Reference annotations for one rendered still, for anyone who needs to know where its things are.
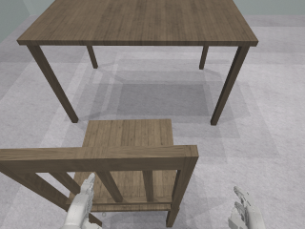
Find chair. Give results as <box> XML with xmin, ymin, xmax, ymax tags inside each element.
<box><xmin>0</xmin><ymin>118</ymin><xmax>199</xmax><ymax>228</ymax></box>

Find table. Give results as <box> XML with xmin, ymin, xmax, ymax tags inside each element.
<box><xmin>16</xmin><ymin>0</ymin><xmax>258</xmax><ymax>126</ymax></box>

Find right robot hand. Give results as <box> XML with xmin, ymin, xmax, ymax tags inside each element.
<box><xmin>228</xmin><ymin>185</ymin><xmax>267</xmax><ymax>229</ymax></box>

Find left robot hand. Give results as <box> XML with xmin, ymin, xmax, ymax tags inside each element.
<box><xmin>63</xmin><ymin>173</ymin><xmax>103</xmax><ymax>229</ymax></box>

